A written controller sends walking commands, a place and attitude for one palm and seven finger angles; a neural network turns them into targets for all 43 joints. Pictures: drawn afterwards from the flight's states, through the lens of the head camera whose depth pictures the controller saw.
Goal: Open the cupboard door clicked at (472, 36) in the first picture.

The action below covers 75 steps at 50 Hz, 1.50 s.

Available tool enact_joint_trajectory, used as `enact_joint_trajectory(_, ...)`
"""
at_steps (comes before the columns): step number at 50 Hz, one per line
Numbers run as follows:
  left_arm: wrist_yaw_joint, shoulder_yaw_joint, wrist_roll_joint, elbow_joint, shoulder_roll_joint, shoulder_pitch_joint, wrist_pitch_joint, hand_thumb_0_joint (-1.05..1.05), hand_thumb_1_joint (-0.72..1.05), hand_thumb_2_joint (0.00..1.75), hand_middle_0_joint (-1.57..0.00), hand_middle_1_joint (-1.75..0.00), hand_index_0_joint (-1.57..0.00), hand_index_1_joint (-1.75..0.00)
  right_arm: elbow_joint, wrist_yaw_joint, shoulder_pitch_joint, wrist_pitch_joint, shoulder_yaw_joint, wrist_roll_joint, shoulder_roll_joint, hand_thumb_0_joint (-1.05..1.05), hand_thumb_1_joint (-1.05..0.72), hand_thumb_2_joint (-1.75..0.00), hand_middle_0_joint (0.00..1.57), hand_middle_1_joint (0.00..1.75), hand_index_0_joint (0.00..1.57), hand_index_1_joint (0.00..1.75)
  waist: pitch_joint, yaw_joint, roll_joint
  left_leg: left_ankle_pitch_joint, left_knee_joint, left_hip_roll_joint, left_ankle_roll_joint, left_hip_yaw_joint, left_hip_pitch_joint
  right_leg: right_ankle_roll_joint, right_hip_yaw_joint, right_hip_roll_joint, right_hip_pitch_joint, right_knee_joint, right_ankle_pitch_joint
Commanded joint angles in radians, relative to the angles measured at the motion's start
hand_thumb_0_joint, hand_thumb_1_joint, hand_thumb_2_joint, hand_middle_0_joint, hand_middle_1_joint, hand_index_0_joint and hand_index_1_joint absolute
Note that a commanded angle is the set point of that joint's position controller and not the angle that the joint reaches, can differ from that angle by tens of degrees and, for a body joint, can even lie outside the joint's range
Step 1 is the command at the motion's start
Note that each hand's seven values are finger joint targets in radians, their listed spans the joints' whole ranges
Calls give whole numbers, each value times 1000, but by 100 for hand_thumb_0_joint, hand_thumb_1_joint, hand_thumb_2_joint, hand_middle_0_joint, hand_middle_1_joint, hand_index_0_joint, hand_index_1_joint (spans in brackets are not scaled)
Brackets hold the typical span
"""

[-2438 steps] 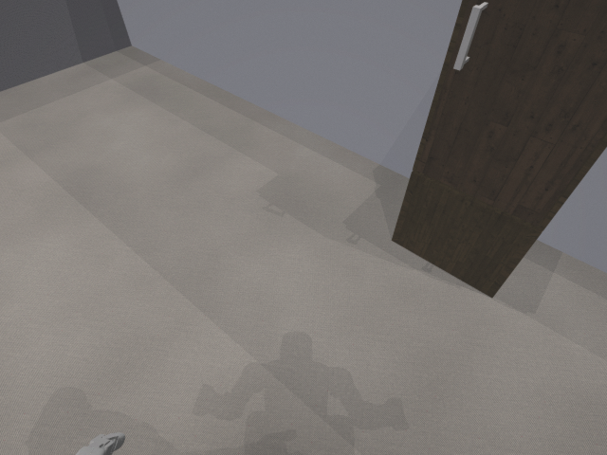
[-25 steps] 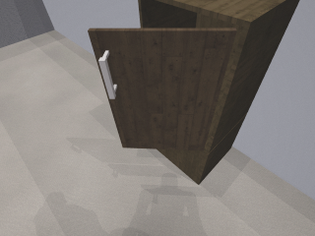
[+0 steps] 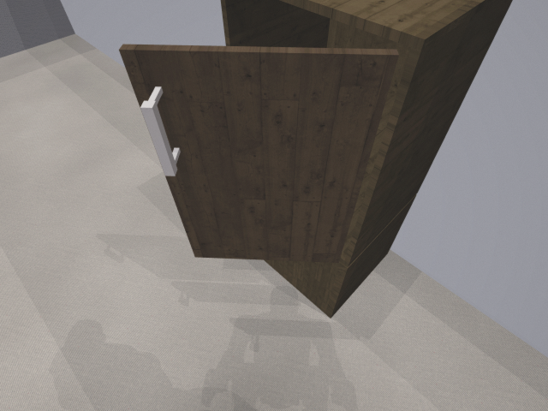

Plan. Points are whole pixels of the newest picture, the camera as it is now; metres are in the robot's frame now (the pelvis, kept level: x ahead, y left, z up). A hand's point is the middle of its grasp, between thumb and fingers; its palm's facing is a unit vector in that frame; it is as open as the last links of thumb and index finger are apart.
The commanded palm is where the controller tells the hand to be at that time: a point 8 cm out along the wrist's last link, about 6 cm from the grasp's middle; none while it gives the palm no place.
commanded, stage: come to a stop and stand still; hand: left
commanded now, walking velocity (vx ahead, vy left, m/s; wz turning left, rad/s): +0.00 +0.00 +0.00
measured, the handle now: (164, 133) +0.52 +0.22 +0.12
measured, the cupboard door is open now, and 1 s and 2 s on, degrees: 42 42 42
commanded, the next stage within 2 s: look again from close up in 0.54 s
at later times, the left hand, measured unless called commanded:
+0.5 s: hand out of the picture +0.00 +0.15 -0.17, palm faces +0.02 -0.98 -0.21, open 7.4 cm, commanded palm none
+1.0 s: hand out of the picture +0.00 +0.15 -0.17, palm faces +0.03 -0.98 -0.21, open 7.4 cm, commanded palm none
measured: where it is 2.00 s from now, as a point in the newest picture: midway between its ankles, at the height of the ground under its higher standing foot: outside the picture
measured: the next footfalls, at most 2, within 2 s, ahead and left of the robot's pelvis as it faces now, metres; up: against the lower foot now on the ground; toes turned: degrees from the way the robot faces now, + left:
none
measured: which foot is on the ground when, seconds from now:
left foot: down 0.00-1.00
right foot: down 0.00-1.00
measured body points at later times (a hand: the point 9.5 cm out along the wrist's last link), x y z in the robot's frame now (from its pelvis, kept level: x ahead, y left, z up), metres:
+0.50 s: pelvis -0.01 -0.02 +0.00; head +0.02 -0.03 +0.45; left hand +0.00 +0.20 -0.15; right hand +0.00 -0.25 -0.16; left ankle -0.05 +0.10 -0.74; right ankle -0.04 -0.11 -0.74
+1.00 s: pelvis -0.02 -0.03 +0.00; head +0.00 -0.03 +0.45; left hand +0.00 +0.20 -0.15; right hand -0.01 -0.25 -0.16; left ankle -0.05 +0.10 -0.74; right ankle -0.04 -0.11 -0.74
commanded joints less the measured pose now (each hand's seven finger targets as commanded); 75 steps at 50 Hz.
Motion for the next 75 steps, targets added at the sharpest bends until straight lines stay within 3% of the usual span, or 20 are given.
enact_joint_trajectory(1, 1, 19, 4, -20, 113, 74, -9, 0, 90, 90, -20, -30, -20, -30, -24, -3, 63, -7, -18, 0, -88, 0, -90, -90, 20, 30, 20, 30, -33, 7, -9, 382, -52, 116, 11, -100, 30, -43, 87, -98, 17, -44, 441)
enact_joint_trajectory(7, -2, 19, 5, -17, 113, 75, -9, 0, 90, 90, -20, -30, -20, -30, -16, -2, 50, -3, -18, 2, -81, 0, -90, -90, 20, 30, 20, 30, 1, 9, -19, 321, -66, 117, 9, -95, 18, -41, 89, -96, 9, -76, 413)
enact_joint_trajectory(10, -2, 19, 4, -14, 116, 74, -11, 0, 90, 90, -20, -30, -20, -30, -15, -2, 49, -3, -18, 1, -88, 0, -90, -90, 20, 30, 20, 30, -27, 7, -25, 318, -66, 117, 5, -97, 28, -44, 98, -100, 24, -77, 436)
enact_joint_trajectory(27, -5, 18, 4, -3, 109, 90, -14, 0, 90, 90, -20, -30, -20, -30, 5, -3, 45, -1, -18, 3, -73, 0, -90, -90, 20, 30, 20, 30, 9, 12, -35, 248, -85, 120, -1, -89, 12, -44, 105, -96, 10, -117, 397)
enact_joint_trajectory(31, -6, 20, 2, -2, 118, 85, -16, 0, 90, 90, -20, -30, -20, -30, 6, -3, 50, -2, -20, 2, -81, 0, -90, -90, 20, 30, 20, 30, -14, 10, -24, 251, -85, 121, -5, -90, 16, -47, 108, -99, 19, -115, 398)
enact_joint_trajectory(42, -7, 24, 4, -4, 118, 80, -16, 0, 90, 90, -20, -30, -20, -30, 8, -4, 53, -1, -21, 3, -73, 0, -90, -90, 20, 30, 20, 30, 20, 12, -29, 233, -94, 121, -6, -90, -4, -44, 107, -94, 9, -128, 385)
enact_joint_trajectory(54, -9, 25, 3, -8, 130, 72, -19, 0, 90, 90, -20, -30, -20, -30, 7, -2, 52, -3, -25, 1, -86, 0, -90, -90, 20, 30, 20, 30, 0, 12, -23, 234, -96, 122, -7, -95, 2, -43, 112, -98, 10, -135, 369)
enact_joint_trajectory(62, -11, 24, 5, -6, 123, 75, -17, 0, 90, 90, -20, -30, -20, -30, 10, -1, 47, -3, -25, 2, -79, 0, -90, -90, 20, 30, 20, 30, 26, 14, -22, 212, -109, 124, -5, -97, -4, -42, 110, -93, -10, -150, 310)
enact_joint_trajectory(75, -13, 23, 4, -3, 126, 67, -17, 0, 90, 90, -20, -30, -20, -30, 12, 1, 42, -6, -25, 1, -93, 0, -90, -90, 20, 30, 20, 30, 6, 14, -8, 215, -121, 125, -3, -111, -7, -43, 109, -92, -11, -150, 256)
